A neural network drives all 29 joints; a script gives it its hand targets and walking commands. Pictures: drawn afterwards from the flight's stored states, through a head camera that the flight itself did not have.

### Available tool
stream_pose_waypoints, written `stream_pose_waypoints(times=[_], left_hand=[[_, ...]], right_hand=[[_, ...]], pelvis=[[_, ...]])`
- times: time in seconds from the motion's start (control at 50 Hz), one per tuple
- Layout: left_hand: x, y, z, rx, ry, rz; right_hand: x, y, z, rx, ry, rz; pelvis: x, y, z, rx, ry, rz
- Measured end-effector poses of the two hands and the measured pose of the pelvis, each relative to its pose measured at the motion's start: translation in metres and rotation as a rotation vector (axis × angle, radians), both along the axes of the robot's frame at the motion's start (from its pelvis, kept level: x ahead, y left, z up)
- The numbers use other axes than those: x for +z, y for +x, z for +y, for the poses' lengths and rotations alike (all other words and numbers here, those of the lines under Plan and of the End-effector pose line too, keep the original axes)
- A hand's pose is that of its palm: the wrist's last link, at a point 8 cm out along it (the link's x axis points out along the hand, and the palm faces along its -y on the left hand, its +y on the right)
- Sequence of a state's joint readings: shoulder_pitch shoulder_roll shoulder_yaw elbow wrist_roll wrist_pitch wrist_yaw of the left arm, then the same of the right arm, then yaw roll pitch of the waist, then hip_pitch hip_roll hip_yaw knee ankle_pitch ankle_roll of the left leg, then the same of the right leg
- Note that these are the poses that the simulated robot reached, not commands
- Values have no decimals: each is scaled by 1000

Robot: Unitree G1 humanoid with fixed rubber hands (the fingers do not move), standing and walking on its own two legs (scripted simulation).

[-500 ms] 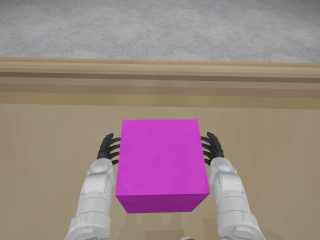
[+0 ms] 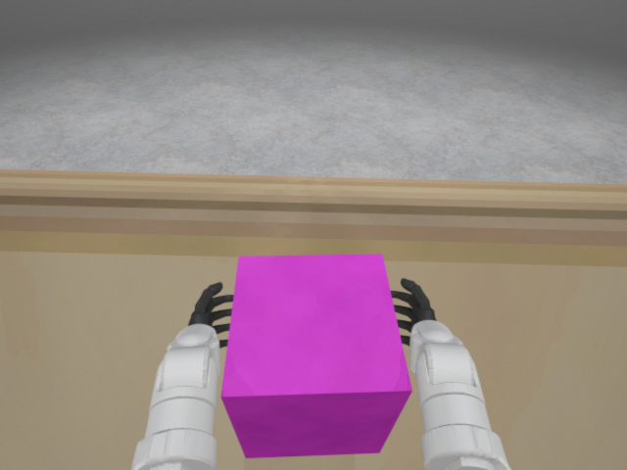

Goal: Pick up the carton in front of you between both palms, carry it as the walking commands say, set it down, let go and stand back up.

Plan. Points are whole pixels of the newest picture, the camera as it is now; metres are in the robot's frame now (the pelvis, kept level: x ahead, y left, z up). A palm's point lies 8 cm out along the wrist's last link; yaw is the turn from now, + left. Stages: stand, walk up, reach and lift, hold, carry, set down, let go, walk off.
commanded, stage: reach and lift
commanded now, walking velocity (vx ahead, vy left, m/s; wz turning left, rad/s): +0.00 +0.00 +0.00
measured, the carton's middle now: (312, 358) +0.30 +0.00 -0.06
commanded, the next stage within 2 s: hold in 0.76 s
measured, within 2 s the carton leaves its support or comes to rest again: neither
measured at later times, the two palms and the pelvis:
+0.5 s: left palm (201, 322) +0.31 +0.15 +0.03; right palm (421, 318) +0.31 -0.15 +0.04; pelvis +0.02 +0.00 +0.01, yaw +0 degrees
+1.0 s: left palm (195, 315) +0.30 +0.15 +0.06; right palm (428, 311) +0.30 -0.15 +0.07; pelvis +0.01 +0.00 +0.01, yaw +0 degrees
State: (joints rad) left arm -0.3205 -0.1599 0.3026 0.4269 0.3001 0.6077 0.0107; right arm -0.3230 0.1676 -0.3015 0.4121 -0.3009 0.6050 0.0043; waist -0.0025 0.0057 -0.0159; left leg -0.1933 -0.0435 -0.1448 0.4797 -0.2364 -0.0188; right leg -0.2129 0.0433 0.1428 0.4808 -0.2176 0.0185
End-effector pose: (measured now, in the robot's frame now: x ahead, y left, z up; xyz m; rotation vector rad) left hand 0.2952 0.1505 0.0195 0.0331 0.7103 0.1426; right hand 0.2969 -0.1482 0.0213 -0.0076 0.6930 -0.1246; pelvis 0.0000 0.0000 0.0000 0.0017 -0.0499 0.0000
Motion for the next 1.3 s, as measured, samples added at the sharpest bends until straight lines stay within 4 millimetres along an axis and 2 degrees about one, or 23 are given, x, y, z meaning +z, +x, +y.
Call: stream_pose_waypoints(times=[0.22, 0.44, 0.62, 0.84, 1.0, 1.18, 1.3], left_hand=[[14, 11, -2, -4, -8, -38], [13, 11, 1, -10, 12, -9], [19, 12, 0, -22, 19, -21], [24, 6, 1, -14, 14, -25], [45, 2, 1, -4, 11, -72], [34, -1, -1, -5, 6, -22], [38, 4, -1, -3, 1, -44]], right_hand=[[16, 10, -2, -6, -10, -38], [14, 11, 1, 20, -31, -9], [21, 10, 0, 14, -35, -22], [27, 6, 0, 15, -32, -26], [45, 3, 1, 11, -19, -74], [36, -1, -1, 2, -14, -23], [40, 3, -1, 0, -16, -45]], pelvis=[[3, 7, 0, 0, -1, -4], [7, 19, 1, 1, -3, -14], [8, 23, 2, 0, -2, -23], [8, 17, 2, -2, -1, -41], [8, 12, 1, 1, -1, -65], [7, 4, 0, 1, -1, -77], [7, 5, 0, 1, -2, -70]])
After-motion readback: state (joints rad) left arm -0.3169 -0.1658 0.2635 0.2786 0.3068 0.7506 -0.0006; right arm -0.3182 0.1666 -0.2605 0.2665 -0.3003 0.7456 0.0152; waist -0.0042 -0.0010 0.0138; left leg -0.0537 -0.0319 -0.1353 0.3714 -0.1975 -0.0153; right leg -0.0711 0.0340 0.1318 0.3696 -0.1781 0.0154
